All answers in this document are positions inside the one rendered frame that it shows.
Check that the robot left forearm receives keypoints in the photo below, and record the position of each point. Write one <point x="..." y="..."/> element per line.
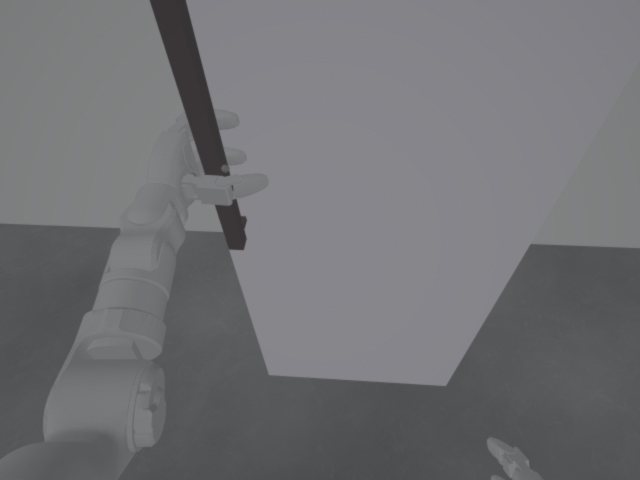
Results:
<point x="126" y="321"/>

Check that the left robot hand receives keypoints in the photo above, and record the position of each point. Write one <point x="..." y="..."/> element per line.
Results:
<point x="172" y="160"/>

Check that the handle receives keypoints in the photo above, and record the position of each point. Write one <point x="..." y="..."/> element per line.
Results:
<point x="174" y="23"/>

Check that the right robot hand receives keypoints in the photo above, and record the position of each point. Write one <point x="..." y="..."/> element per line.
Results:
<point x="515" y="463"/>

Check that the left robot upper arm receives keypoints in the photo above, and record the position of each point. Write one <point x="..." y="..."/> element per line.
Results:
<point x="102" y="412"/>

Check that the fridge door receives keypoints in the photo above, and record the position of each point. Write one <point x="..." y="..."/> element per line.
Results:
<point x="413" y="150"/>

